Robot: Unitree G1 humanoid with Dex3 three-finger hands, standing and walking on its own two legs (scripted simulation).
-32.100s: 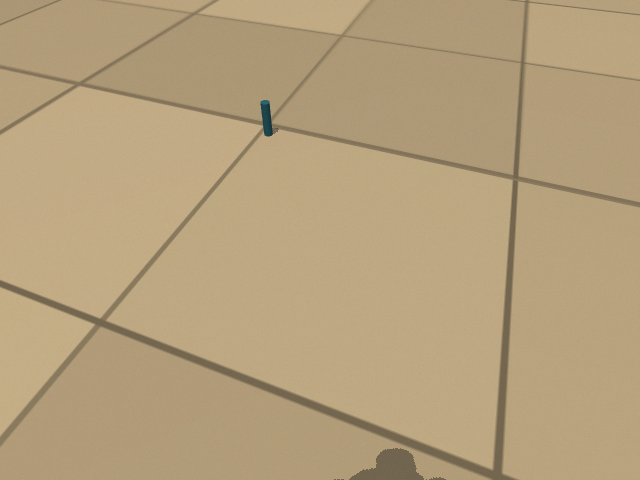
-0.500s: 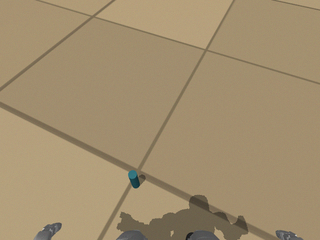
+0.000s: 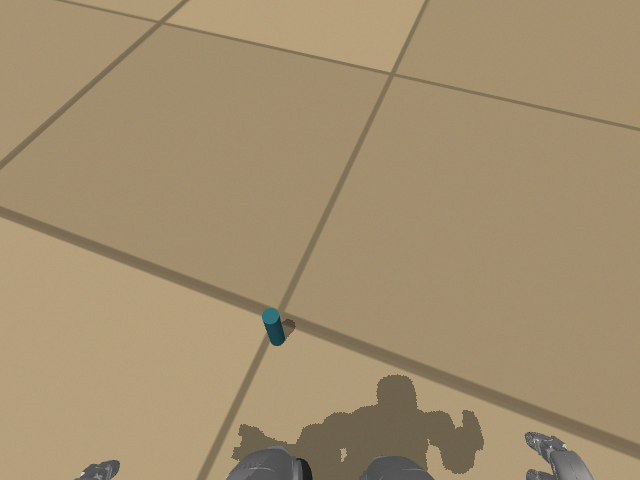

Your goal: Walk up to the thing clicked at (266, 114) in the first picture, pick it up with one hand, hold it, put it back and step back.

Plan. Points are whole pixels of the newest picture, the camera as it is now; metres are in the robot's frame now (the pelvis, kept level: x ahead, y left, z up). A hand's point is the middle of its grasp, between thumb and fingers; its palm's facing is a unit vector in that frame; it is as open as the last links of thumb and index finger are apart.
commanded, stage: step back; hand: left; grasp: from the side
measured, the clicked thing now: (274, 328) +0.52 +0.15 -0.66
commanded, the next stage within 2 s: none
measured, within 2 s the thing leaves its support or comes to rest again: neither
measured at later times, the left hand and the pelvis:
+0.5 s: hand out of the picture -0.03 +0.28 -0.14, palm faces +0.05 -0.94 -0.34, open 7.4 cm; pelvis -0.13 +0.01 +0.01, yaw +3 degrees
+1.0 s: hand out of the picture -0.20 +0.22 -0.12, palm faces +0.00 -0.90 -0.43, open 7.4 cm; pelvis -0.29 -0.05 +0.01, yaw +0 degrees
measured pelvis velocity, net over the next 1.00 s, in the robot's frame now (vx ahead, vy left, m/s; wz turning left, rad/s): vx -0.29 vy -0.05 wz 0.00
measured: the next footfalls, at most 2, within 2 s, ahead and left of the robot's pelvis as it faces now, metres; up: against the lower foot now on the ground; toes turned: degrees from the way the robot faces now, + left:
left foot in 0.36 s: -0.08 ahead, +0.13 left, +0.00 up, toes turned +1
right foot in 0.76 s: -0.21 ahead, -0.16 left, +0.00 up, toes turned +2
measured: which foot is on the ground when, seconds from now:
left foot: down 0.00-0.04, up 0.06-0.34, down 0.36-0.80, up 0.82-1.00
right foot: down 0.00-0.38, up 0.40-0.74, down 0.76-1.00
